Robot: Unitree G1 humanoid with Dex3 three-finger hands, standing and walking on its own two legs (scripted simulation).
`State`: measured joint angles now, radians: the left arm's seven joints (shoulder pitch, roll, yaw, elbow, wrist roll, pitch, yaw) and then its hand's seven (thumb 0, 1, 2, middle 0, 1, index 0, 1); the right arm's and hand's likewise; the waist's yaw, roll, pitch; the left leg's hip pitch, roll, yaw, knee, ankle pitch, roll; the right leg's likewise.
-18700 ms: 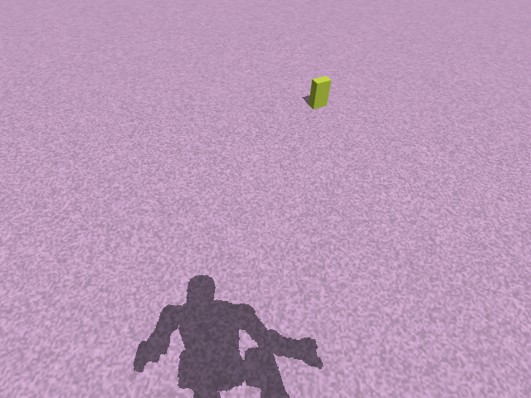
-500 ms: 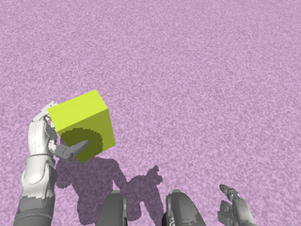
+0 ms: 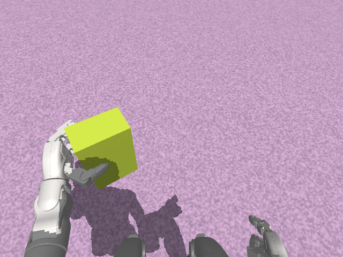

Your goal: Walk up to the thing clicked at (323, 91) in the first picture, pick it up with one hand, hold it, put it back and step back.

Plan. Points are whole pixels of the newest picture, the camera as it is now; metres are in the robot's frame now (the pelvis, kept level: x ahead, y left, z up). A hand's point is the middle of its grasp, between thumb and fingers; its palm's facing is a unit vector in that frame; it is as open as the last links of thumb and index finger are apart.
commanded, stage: lift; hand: left
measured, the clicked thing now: (107, 152) +0.34 +0.14 +0.03
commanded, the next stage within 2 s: hold in 0.28 s
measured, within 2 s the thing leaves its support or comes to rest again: neither
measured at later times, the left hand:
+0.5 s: hand (87, 140) +0.35 +0.18 +0.08, palm faces +0.12 -0.99 +0.01, open 10.3 cm
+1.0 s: hand (88, 140) +0.34 +0.17 +0.09, palm faces +0.13 -0.99 +0.01, open 10.3 cm
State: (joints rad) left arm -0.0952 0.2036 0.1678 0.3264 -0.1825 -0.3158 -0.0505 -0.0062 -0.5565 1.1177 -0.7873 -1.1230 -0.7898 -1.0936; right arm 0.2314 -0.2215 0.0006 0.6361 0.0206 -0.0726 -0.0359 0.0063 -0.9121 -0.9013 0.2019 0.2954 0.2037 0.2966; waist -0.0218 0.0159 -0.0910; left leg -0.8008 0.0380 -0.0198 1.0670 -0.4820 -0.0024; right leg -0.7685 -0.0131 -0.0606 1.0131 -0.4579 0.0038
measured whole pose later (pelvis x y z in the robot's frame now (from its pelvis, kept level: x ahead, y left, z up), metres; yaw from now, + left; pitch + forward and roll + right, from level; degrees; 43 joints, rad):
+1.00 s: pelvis +0.01 +0.00 +0.03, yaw +0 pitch +7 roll -1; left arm -0.10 0.17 0.15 0.34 -0.18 -0.32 -0.03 -0.01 -0.55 1.11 -0.79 -1.12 -0.78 -1.11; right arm 0.23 -0.22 -0.01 0.65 0.01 -0.04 -0.02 0.01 -0.91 -0.91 0.20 0.30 0.20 0.30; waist -0.02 0.02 -0.05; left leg -0.58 0.03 -0.01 0.87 -0.42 0.00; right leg -0.55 -0.01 -0.05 0.83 -0.40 0.00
